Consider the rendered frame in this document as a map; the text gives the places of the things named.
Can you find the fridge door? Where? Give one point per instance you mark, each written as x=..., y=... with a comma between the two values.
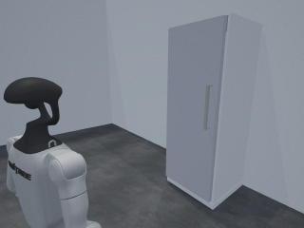
x=195, y=59

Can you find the humanoid robot torso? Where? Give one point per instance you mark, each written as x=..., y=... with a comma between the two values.
x=37, y=194

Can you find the robot left upper arm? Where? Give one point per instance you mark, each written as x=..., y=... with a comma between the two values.
x=10, y=181

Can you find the humanoid robot head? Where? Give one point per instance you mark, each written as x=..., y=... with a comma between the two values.
x=33, y=92

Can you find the robot right upper arm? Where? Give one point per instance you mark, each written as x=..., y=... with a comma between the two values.
x=67, y=170

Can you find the handle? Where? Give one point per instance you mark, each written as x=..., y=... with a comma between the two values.
x=206, y=107

